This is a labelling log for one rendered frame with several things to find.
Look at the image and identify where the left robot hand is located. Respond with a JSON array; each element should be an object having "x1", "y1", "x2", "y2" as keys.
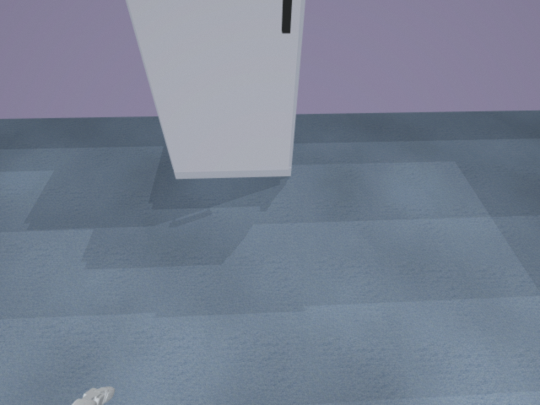
[{"x1": 72, "y1": 386, "x2": 115, "y2": 405}]

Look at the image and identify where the fridge door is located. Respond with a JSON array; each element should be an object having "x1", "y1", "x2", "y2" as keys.
[{"x1": 127, "y1": 0, "x2": 301, "y2": 172}]

